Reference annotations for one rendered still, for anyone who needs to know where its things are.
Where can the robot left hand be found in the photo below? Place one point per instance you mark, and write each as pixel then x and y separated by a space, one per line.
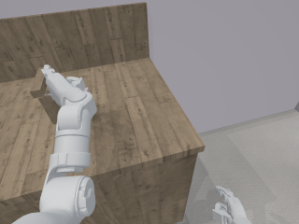
pixel 57 84

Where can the robot right hand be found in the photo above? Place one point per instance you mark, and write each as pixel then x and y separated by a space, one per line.
pixel 225 214

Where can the left robot upper arm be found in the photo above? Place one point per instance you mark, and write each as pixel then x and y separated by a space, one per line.
pixel 65 200

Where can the left robot forearm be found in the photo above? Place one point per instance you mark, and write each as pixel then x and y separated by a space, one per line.
pixel 72 136

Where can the counter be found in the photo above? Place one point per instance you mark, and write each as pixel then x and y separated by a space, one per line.
pixel 143 146

